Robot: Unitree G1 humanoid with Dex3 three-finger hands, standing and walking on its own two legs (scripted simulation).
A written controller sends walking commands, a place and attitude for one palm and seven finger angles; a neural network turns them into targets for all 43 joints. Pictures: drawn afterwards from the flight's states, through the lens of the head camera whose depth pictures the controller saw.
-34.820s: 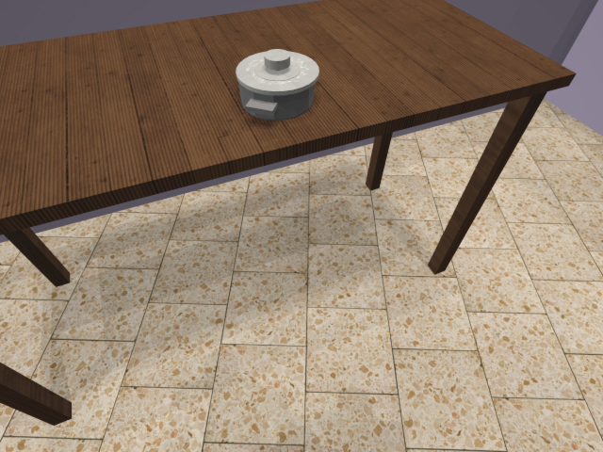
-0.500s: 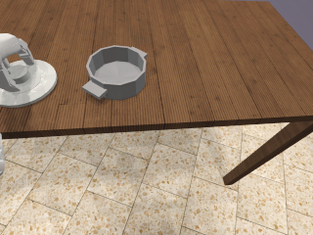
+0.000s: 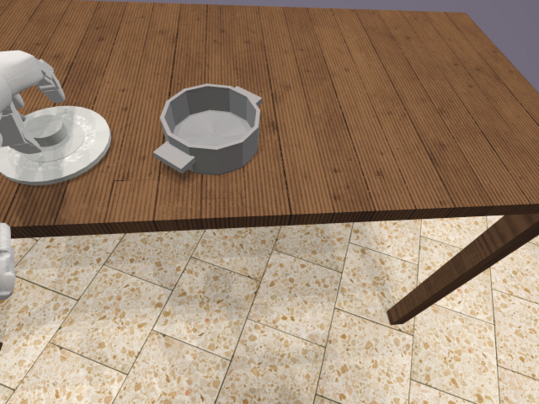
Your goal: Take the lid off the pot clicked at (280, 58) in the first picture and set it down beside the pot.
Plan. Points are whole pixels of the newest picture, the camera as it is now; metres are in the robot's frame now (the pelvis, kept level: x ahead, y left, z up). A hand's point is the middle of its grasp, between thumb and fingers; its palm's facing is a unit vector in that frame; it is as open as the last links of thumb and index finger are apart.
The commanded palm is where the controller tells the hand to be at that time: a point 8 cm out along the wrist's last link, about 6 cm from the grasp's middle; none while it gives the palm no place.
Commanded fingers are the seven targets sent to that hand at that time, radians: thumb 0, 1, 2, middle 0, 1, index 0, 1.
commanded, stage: raise the empty hand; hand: left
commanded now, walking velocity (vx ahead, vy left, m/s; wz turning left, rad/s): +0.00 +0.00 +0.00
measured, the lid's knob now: (46, 130) +0.49 +0.31 +0.12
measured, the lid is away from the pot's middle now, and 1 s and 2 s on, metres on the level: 0.24 0.24 0.24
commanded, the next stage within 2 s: draw the hand back to the body in 1.08 s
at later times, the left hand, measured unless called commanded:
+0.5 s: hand out of the picture +0.48 +0.32 +0.21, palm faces -0.29 -0.09 -0.95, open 11.0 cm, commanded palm +0.48 +0.31 +0.28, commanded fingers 0.00 -0.14 0.92 -0.49 -0.59 -0.49 -0.59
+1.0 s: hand out of the picture +0.48 +0.33 +0.26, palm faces -0.22 -0.11 -0.97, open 11.1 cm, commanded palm +0.48 +0.32 +0.33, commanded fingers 0.00 -0.14 0.92 -0.49 -0.59 -0.49 -0.59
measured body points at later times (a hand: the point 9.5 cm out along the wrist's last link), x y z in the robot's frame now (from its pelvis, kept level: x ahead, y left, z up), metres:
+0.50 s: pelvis +0.00 +0.00 +0.00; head +0.06 +0.02 +0.45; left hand +0.49 +0.32 +0.26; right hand +0.03 -0.27 -0.11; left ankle -0.01 +0.04 -0.73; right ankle -0.01 -0.17 -0.73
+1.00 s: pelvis +0.00 -0.01 +0.01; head +0.06 +0.01 +0.45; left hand +0.48 +0.33 +0.31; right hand +0.03 -0.28 -0.11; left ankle -0.01 +0.04 -0.73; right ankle -0.01 -0.17 -0.73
